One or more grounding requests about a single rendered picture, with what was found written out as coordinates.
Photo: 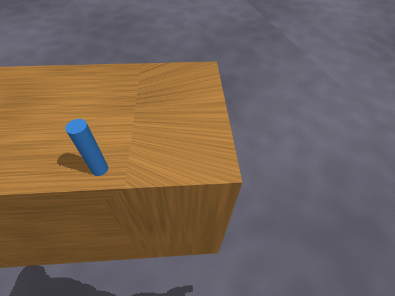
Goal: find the can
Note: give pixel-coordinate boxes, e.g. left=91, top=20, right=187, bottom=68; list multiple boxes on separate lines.
left=65, top=119, right=108, bottom=176

